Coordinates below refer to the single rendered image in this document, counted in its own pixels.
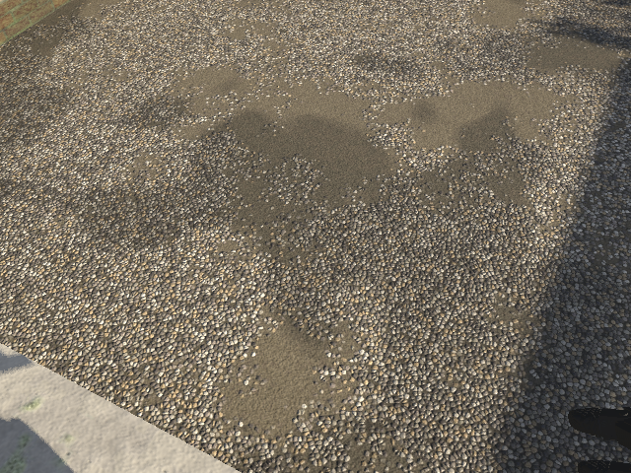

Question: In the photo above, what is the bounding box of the robot right hand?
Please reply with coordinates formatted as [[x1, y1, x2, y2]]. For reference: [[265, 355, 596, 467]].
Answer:
[[568, 407, 631, 473]]

